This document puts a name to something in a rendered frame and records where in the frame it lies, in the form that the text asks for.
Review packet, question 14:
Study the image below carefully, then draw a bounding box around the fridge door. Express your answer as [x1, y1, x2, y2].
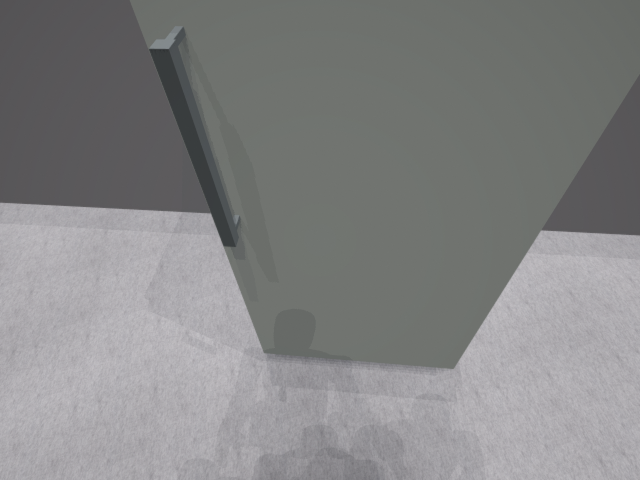
[130, 0, 640, 369]

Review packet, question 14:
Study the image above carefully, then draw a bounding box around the handle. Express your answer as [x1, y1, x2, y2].
[149, 26, 241, 247]

